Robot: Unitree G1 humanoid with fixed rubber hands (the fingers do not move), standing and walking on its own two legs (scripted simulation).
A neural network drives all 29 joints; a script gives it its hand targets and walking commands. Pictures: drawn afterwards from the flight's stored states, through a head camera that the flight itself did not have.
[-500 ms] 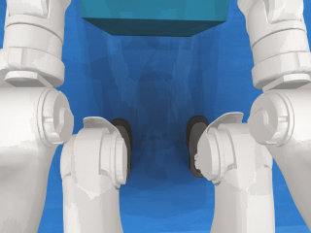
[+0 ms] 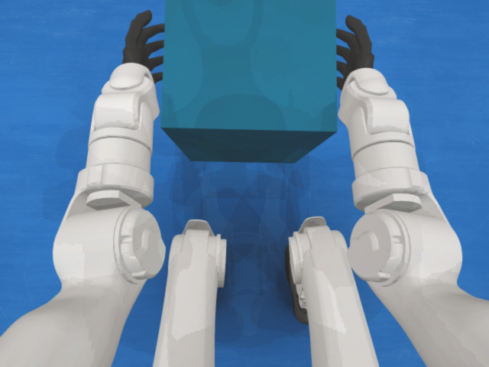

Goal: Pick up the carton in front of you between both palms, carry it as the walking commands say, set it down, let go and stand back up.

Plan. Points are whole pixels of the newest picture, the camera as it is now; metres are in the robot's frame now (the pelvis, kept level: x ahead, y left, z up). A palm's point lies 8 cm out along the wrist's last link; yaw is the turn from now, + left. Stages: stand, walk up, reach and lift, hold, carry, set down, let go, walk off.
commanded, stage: reach and lift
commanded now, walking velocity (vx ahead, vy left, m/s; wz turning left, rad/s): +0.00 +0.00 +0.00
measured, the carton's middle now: (246, 89) +0.54 +0.01 -0.13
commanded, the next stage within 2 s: none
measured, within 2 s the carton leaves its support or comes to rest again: neither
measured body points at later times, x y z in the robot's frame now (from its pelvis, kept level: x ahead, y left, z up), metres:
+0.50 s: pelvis +0.04 +0.00 +0.11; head +0.25 +0.01 +0.51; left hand +0.50 +0.16 +0.06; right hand +0.50 -0.15 +0.07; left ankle +0.12 +0.13 -0.42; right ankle +0.12 -0.14 -0.42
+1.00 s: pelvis +0.08 +0.00 +0.25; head +0.17 +0.00 +0.69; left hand +0.45 +0.15 +0.22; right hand +0.45 -0.15 +0.22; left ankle +0.12 +0.13 -0.42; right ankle +0.12 -0.14 -0.42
